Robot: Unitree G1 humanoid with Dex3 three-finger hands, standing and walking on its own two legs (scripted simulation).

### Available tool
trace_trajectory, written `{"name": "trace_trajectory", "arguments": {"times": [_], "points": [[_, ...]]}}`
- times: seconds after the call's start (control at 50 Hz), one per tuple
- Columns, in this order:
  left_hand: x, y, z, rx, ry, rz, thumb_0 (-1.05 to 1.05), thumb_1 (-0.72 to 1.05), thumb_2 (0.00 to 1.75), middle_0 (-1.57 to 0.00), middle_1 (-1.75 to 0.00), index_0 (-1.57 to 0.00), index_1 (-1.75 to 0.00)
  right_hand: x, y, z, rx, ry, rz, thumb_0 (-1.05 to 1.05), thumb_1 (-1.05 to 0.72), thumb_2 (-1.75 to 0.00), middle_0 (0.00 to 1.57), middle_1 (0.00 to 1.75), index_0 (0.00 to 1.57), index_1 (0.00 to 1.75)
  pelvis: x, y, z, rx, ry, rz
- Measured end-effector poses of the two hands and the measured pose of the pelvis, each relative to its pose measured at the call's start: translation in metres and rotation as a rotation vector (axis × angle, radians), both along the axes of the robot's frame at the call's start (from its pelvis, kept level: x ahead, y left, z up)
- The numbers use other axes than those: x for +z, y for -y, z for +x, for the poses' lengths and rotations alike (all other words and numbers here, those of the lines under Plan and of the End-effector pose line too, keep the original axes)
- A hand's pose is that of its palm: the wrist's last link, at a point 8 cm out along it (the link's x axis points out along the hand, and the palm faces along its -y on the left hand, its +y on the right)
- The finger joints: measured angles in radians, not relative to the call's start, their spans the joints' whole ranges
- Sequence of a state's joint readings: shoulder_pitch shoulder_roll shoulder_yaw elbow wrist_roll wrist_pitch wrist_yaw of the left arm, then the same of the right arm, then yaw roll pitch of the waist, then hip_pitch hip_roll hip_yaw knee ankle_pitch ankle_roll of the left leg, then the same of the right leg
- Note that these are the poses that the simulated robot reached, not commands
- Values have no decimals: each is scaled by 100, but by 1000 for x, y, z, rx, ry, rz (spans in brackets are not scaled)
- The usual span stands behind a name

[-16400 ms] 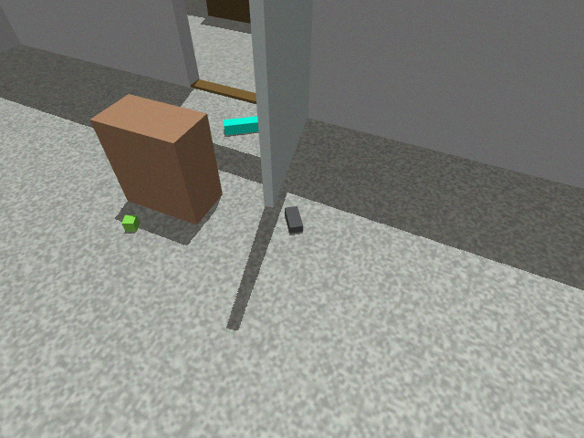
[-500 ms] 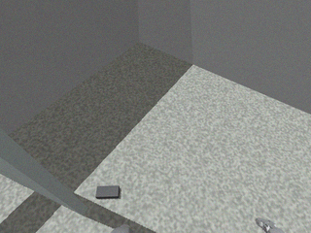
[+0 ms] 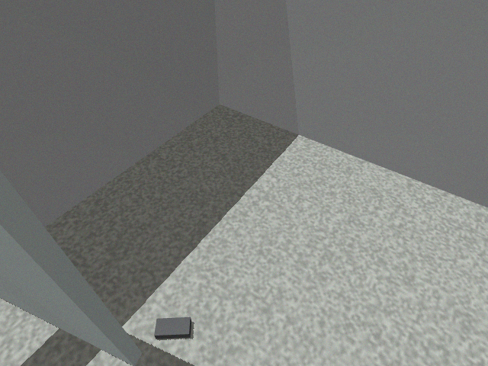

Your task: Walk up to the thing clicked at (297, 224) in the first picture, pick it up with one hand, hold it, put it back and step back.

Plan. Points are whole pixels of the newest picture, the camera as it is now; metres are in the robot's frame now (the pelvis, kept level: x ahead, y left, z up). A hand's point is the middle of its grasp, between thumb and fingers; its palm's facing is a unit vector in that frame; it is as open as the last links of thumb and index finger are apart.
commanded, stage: walk up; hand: left
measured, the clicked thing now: (173, 328) +0.45 +0.27 -0.75
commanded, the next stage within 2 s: none
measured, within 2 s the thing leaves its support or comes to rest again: neither
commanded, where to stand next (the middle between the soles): +0.06 -0.01 m, yaw +0 degrees
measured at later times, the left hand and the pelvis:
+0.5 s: hand out of the picture +0.07 +0.25 -0.15, palm faces +0.02 -0.93 -0.36, open 7.4 cm; pelvis +0.02 -0.01 +0.01, yaw +1 degrees
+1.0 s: hand out of the picture +0.12 +0.24 -0.15, palm faces +0.00 -0.94 -0.34, open 7.4 cm; pelvis +0.03 -0.01 +0.01, yaw +1 degrees
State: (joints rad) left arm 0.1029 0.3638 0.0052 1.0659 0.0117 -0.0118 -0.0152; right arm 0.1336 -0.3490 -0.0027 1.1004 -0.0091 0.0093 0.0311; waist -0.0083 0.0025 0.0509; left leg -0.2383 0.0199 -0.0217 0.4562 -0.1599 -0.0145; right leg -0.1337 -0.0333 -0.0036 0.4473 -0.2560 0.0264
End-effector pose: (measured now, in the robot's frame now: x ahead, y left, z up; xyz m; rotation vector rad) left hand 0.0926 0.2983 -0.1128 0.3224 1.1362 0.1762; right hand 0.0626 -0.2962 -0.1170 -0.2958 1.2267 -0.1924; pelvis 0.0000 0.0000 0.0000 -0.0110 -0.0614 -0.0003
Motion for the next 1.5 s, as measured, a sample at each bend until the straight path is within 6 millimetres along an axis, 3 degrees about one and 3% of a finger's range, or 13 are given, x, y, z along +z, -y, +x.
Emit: {"name": "trace_trajectory", "arguments": {"times": [0.18,0.4,0.52,0.68,0.94,1.3,1.4,1.5], "points": [[-5,-1,-11,27,-51,-20,0,91,90,-20,-30,-20,-30,7,1,-2,-7,-26,-19,1,-90,-90,20,30,20,30,5,-1,4,8,-16,-4],[0,0,-33,80,-139,7,0,91,90,-20,-30,-20,-30,1,3,31,20,-13,1,0,-90,-90,20,30,20,30,6,5,16,22,-32,-2],[3,3,-27,99,-134,18,0,91,90,-20,-30,-20,-30,-1,3,52,31,5,14,0,-91,-90,20,30,20,30,7,9,24,26,-31,-1],[4,9,-4,89,-94,14,0,91,90,-20,-30,-20,-30,1,4,68,30,30,15,0,-91,-90,20,30,20,30,7,12,30,25,-26,2],[2,13,19,54,-62,-1,0,91,90,-20,-30,-21,-30,5,8,58,7,5,-4,0,-91,-90,20,30,20,30,8,10,33,21,-25,3],[4,4,6,69,-79,9,0,91,90,-20,-30,-20,-30,0,2,42,10,-24,9,0,-91,-90,20,30,20,30,8,7,31,28,-20,5],[5,-11,-9,93,-60,21,0,90,90,-20,-30,-21,-30,1,7,49,35,-33,-4,0,-90,-90,20,30,20,30,4,-3,45,37,-16,-8],[-3,-44,-25,130,-125,35,0,90,90,-21,-30,-21,-30,7,0,73,57,-34,-54,1,-91,-90,20,30,20,30,-2,-28,67,45,-6,-25]]}}
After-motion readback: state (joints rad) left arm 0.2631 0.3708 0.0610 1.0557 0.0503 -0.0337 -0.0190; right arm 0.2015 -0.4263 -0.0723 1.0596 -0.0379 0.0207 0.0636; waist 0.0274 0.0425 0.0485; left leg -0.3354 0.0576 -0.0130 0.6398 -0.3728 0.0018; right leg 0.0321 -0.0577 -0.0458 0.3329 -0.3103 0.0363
